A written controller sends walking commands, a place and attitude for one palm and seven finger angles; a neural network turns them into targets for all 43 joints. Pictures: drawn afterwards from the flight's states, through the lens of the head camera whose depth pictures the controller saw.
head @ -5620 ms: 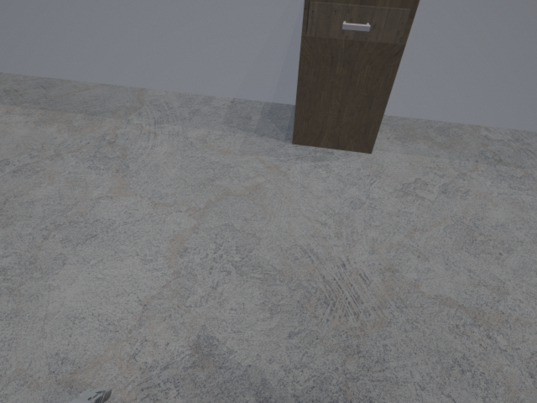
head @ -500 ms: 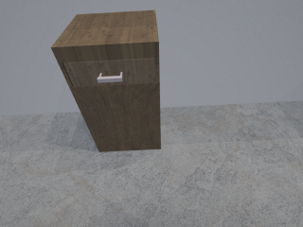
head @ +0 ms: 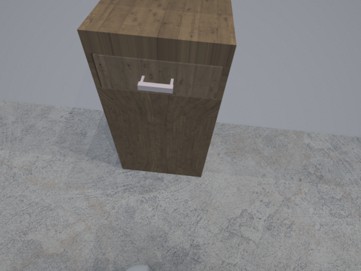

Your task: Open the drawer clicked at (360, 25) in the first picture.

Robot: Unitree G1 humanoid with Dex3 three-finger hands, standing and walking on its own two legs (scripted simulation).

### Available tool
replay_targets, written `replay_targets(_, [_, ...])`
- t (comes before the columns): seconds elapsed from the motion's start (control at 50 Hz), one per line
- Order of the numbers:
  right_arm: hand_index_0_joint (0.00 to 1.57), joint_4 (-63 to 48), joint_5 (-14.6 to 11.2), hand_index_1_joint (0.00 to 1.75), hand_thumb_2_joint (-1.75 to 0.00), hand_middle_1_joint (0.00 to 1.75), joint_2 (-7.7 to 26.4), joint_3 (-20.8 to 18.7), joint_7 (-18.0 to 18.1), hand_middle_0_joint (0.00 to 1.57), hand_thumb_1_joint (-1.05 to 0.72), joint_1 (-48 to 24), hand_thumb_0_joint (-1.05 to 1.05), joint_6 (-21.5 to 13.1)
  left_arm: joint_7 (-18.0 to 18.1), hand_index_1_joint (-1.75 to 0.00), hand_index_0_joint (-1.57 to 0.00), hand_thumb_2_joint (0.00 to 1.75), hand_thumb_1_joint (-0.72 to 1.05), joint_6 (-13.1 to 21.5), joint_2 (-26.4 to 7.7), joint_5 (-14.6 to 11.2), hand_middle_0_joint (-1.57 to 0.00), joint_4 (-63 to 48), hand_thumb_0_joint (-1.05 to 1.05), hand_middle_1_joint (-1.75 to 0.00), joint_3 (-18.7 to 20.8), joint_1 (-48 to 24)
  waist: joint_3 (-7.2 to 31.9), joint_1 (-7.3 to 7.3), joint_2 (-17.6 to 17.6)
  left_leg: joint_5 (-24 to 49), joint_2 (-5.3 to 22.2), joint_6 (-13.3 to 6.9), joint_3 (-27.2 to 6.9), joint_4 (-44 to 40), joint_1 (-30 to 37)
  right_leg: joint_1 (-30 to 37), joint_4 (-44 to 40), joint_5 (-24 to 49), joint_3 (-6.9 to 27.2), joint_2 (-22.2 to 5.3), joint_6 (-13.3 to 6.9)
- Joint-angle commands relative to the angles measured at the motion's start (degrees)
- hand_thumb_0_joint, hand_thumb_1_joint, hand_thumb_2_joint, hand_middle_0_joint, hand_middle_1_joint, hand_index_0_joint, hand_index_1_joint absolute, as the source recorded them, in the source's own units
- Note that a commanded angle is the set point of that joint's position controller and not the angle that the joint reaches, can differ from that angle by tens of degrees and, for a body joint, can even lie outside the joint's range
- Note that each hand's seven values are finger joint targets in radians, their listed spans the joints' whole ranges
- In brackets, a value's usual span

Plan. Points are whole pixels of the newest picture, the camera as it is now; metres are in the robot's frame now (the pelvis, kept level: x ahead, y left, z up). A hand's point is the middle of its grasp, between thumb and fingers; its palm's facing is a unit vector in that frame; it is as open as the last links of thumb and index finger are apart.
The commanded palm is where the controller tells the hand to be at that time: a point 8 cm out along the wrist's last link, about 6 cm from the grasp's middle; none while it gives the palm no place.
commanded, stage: take the last steps up to it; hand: left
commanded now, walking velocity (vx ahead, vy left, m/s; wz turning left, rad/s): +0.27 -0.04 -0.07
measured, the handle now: (156, 83) +0.69 +0.16 -0.03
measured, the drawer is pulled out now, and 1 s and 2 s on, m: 0.00 0.00 0.00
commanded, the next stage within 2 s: come to a stop and stand still in 0.32 s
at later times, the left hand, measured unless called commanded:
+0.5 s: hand (141, 211) +0.28 +0.14 -0.15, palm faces -0.06 -0.97 -0.23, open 7.4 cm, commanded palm none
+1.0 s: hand (110, 240) +0.20 +0.21 -0.17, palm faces +0.04 -0.98 -0.19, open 7.4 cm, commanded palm none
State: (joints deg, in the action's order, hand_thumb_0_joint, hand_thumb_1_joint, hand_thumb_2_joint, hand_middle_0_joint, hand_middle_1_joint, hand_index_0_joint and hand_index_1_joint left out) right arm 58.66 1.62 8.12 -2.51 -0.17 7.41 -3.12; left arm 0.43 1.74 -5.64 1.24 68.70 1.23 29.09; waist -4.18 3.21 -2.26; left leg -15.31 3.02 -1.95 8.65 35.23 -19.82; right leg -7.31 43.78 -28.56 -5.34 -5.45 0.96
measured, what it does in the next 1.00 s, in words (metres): walks ahead: right foot, then left foot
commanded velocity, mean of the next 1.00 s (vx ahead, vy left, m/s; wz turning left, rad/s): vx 0.00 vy -0.02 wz -0.01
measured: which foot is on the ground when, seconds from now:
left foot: down 0.00-0.42, up 0.44-0.84, down 0.86-1.00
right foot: up 0.00-0.38, down 0.40-0.88, up 0.90-1.00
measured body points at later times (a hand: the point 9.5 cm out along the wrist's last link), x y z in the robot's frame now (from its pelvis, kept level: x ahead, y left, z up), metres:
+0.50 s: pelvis +0.15 -0.04 +0.00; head +0.18 -0.06 +0.45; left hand +0.28 +0.19 -0.13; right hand +0.09 -0.25 -0.17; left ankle +0.06 +0.09 -0.67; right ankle +0.22 -0.13 -0.72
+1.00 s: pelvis +0.16 +0.01 +0.02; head +0.18 +0.05 +0.47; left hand +0.20 +0.26 -0.15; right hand +0.23 -0.22 -0.12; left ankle +0.16 +0.11 -0.72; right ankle +0.15 -0.13 -0.67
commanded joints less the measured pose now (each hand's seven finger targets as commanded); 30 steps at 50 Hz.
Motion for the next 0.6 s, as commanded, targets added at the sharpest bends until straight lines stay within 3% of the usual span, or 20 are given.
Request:
replay_targets(0.0, [0.20,3.3,-0.5,0.30,-0.90,0.30,10.1,-2.0,1.9,0.20,-0.90,16.7,0.00,-0.3,0.2,-0.30,-0.20,0.90,0.90,1.4,-5.0,-0.2,-0.20,-6.8,0.00,-0.30,1.7,-8.1,2.9,-7.92,8.7,19.3,20.3,-9.2,-20.9,-19.3,21.8,-28.6,27.8,3.5,4.1,-2.0,-2.0])
replay_targets(0.04, [0.20,2.1,-0.5,0.30,-0.90,0.30,6.3,-0.8,1.9,0.20,-0.90,12.7,0.00,-1.1,-0.4,-0.30,-0.20,0.90,0.90,0.6,-4.1,0.0,-0.20,-6.2,0.00,-0.30,2.1,-7.6,-0.3,-4.95,7.7,23.7,16.6,-7.0,-13.3,-21.3,14.2,-24.6,25.1,8.2,4.3,-3.1,-1.1])
replay_targets(0.1, [0.20,1.3,-0.4,0.30,-0.90,0.30,5.0,-1.0,1.9,0.20,-0.90,11.4,0.00,-1.6,-0.5,-0.30,-0.20,0.90,0.90,-0.7,-3.0,0.3,-0.20,-6.9,0.00,-0.30,2.3,-6.4,-0.2,-2.78,8.4,23.6,14.5,-6.9,-7.7,-22.9,11.0,-22.4,18.9,11.3,3.3,-2.8,0.1])
replay_targets(0.18, [0.20,1.0,-0.2,0.30,-0.90,0.30,6.5,-1.2,1.7,0.20,-0.90,11.3,0.00,-1.2,-1.0,-0.30,-0.20,0.90,0.90,-1.3,-4.2,0.4,-0.20,-10.0,0.00,-0.30,2.1,-12.6,-2.3,-2.90,10.1,22.5,13.2,-7.0,-5.3,-23.7,11.7,-22.9,7.2,15.5,1.7,-2.7,0.6])
replay_targets(0.28, [0.20,1.7,0.3,0.30,-0.90,0.30,8.7,-1.8,1.4,0.20,-0.90,12.5,0.00,-0.1,-1.2,-0.30,-0.20,0.90,0.90,-1.1,-5.8,0.2,-0.20,-13.1,0.00,-0.30,2.2,-19.8,-3.4,-4.24,9.0,21.8,14.0,-6.3,-5.9,-20.3,13.4,-18.7,-4.7,15.3,-0.6,-0.4,-0.3])
replay_targets(0.32, [0.20,1.7,0.4,0.30,-0.90,0.30,9.4,-1.8,1.4,0.20,-0.90,11.6,0.00,0.4,-1.2,-0.30,-0.20,0.90,0.90,-0.8,-6.7,0.2,-0.20,-12.9,0.00,-0.30,2.4,-18.0,-2.3,-2.84,8.1,19.9,13.6,-5.1,-5.3,-16.3,12.1,-12.5,-9.1,16.5,-1.6,1.1,-1.0])
replay_targets(0.34, [0.20,1.9,0.2,0.30,-0.90,0.30,9.2,-1.7,1.3,0.20,-0.90,11.9,0.00,0.6,-1.1,-0.30,-0.20,0.90,0.90,-0.4,-7.6,0.4,-0.20,-11.8,0.00,-0.30,2.6,-14.6,-0.3,-1.30,6.3,20.8,11.6,-3.8,-4.1,-11.3,11.1,-6.3,-12.9,18.9,-3.2,2.7,-1.2])
replay_targets(0.36, [0.20,2.2,-0.3,0.30,-0.90,0.30,8.2,-1.5,1.0,0.20,-0.90,12.5,0.00,0.4,-0.9,-0.30,-0.20,0.90,0.90,0.3,-10.2,0.5,-0.20,-10.4,0.00,-0.30,3.0,-10.0,2.5,0.87,1.5,19.3,9.0,-2.1,-2.3,-3.4,7.1,2.7,-15.7,21.5,-1.2,1.9,-1.8])
replay_targets(0.38, [0.20,1.7,-0.7,0.30,-0.90,0.30,5.7,-0.9,0.6,0.20,-0.90,13.7,0.00,0.2,-0.3,-0.30,-0.20,0.90,0.90,1.2,-14.6,0.9,-0.20,-8.8,0.00,-0.30,4.1,-4.1,8.0,2.99,-9.5,5.8,3.4,0.4,1.9,11.1,-1.6,12.9,-18.2,26.9,11.9,-9.2,-5.4])
replay_targets(0.4, [0.20,0.2,-1.2,0.30,-0.90,0.30,4.7,-0.5,0.8,0.20,-0.90,14.4,0.00,0.7,-0.2,-0.30,-0.20,0.90,0.90,1.2,-19.0,-0.1,-0.20,-8.4,0.00,-0.30,4.6,-0.9,11.3,2.51,-16.7,-20.3,-1.7,1.8,-0.3,25.0,-7.2,14.9,-25.1,34.8,25.7,-19.3,-11.3])
replay_targets(0.42, [0.20,0.3,-1.2,0.30,-0.90,0.30,5.9,-0.7,1.2,0.20,-0.90,12.9,0.00,1.3,0.4,-0.30,-0.20,0.90,0.90,1.0,-17.5,-0.6,-0.20,-9.5,0.00,-0.30,4.0,-4.1,9.1,2.08,-9.2,-20.7,0.1,1.4,-6.4,29.2,-7.3,10.4,-26.3,37.9,23.5,-19.3,-13.6])
replay_targets(0.44, [0.20,1.4,-1.2,0.30,-0.90,0.30,4.6,-0.6,1.2,0.20,-0.90,12.6,0.00,1.7,0.7,-0.30,-0.20,0.90,0.90,1.3,-15.4,-0.5,-0.20,-10.2,0.00,-0.30,3.4,-9.2,8.0,0.10,-9.0,-16.5,1.2,1.9,-8.0,29.9,-5.3,5.0,-26.5,43.5,21.1,-17.2,-12.3])
replay_targets(0.46, [0.20,2.4,-1.4,0.30,-0.90,0.30,4.2,-0.4,1.5,0.20,-0.90,13.3,0.00,2.3,1.1,-0.30,-0.20,0.90,0.90,0.9,-13.1,-0.6,-0.20,-11.6,0.00,-0.30,2.7,-14.4,5.8,-1.86,-4.4,-14.1,2.2,2.4,-8.7,28.4,-2.5,-0.2,-26.8,44.7,17.0,-16.1,-11.8])
replay_targets(0.5, [0.20,3.8,-1.6,0.30,-0.90,0.30,2.8,0.1,1.6,0.20,-0.90,14.7,0.00,4.0,1.7,-0.30,-0.20,0.90,0.90,0.2,-11.8,-0.3,-0.20,-13.4,0.00,-0.30,2.0,-19.4,4.3,-4.26,-0.9,-10.7,2.3,3.2,-8.8,23.8,1.7,-7.8,-26.5,47.2,9.9,-13.6,-10.5])
replay_targets(0.52, [0.20,4.0,-1.8,0.30,-0.90,0.30,2.4,0.0,1.6,0.20,-0.90,15.4,0.00,4.7,1.9,-0.30,-0.20,0.90,0.90,-0.1,-12.1,-0.2,-0.20,-13.7,0.00,-0.30,2.0,-20.0,4.7,-4.66,-1.5,-10.0,1.7,3.6,-8.4,22.0,2.5,-8.7,-26.0,47.5,7.9,-13.0,-10.4])
replay_targets(0.58, [0.20,2.8,-1.3,0.30,-0.90,0.30,3.4,-0.6,1.3,0.20,-0.90,13.5,0.00,6.2,2.2,-0.30,-0.20,0.90,0.90,-1.2,-12.8,0.0,-0.20,-13.3,0.00,-0.30,3.2,-17.8,4.6,-3.05,-3.0,-9.7,0.1,4.4,-7.6,20.8,0.3,-7.9,-26.6,44.7,8.3,-13.6,-11.3])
